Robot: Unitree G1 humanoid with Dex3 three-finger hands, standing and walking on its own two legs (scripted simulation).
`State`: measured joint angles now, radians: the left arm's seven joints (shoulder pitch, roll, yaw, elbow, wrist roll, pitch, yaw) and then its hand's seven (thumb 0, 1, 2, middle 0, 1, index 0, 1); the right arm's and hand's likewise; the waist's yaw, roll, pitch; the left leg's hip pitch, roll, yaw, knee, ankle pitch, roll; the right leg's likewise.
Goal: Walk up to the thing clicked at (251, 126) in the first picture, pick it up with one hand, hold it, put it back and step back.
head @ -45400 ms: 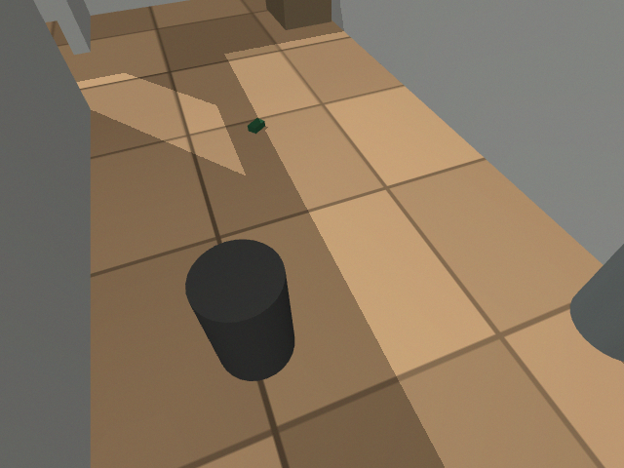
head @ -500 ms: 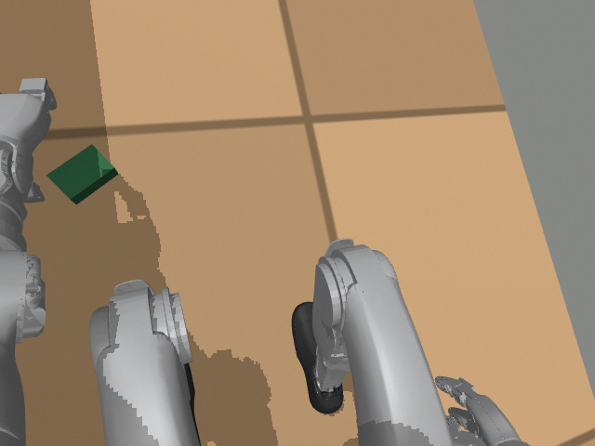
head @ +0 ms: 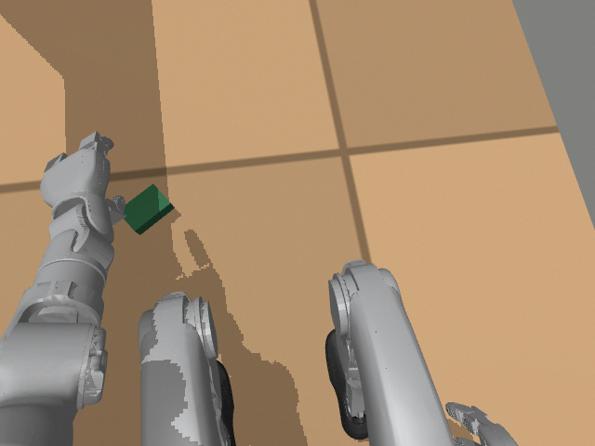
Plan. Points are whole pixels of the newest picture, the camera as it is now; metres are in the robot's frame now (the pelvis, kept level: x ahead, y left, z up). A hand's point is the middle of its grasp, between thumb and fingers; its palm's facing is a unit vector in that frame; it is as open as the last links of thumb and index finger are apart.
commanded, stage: home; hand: left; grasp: from above
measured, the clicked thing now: (146, 209) +0.51 +0.25 -0.36
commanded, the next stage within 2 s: none
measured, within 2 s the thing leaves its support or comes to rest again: neither
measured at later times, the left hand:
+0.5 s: hand (41, 347) +0.27 +0.21 +0.07, palm faces +0.00 -0.93 -0.36, open 7.4 cm
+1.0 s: hand out of the picture +0.22 +0.21 +0.28, palm faces +0.17 -0.96 -0.23, open 7.4 cm
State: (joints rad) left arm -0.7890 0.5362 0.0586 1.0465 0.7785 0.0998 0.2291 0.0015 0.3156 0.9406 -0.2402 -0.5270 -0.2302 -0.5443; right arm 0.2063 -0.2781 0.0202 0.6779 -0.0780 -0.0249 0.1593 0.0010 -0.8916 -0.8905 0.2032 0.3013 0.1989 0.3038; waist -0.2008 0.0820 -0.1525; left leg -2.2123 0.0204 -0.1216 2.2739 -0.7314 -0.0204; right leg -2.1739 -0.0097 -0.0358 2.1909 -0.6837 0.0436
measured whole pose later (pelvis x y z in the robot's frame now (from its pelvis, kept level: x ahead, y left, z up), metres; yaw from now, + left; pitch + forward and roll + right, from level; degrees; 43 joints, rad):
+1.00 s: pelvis +0.07 +0.01 +0.33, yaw +6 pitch +13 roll -3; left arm 0.46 0.22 0.04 -0.09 -0.06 0.44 0.07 0.01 0.91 0.90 -0.20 -0.30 -0.20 -0.30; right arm 0.31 -0.22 0.03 0.53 0.02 -0.16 -0.17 0.01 -0.90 -0.89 0.20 0.30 0.20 0.30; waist -0.06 0.06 -0.19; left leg -0.79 0.04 -0.05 1.07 -0.51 -0.01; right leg -0.75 -0.02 -0.05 0.99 -0.47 0.03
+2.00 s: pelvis +0.07 +0.00 +0.34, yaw +7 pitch +10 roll -2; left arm 0.49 0.22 0.03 -0.11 -0.05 0.46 0.02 0.01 0.90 0.90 -0.20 -0.30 -0.20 -0.30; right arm 0.29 -0.22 0.03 0.55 0.00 -0.25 -0.18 0.01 -0.90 -0.89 0.21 0.30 0.20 0.30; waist -0.04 0.05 -0.16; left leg -0.69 0.04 -0.06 1.00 -0.49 -0.02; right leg -0.65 -0.02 -0.06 0.94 -0.46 0.02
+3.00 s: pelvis +0.07 +0.00 +0.34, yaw +7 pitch +10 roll -3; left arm 0.50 0.23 0.02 -0.13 -0.05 0.46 0.02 0.01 0.91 0.90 -0.20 -0.30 -0.20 -0.30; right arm 0.29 -0.22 0.03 0.54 0.01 -0.23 -0.18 0.01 -0.90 -0.89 0.20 0.30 0.20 0.30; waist -0.04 0.05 -0.17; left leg -0.70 0.04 -0.06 1.02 -0.50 -0.02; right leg -0.65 -0.02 -0.06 0.95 -0.47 0.03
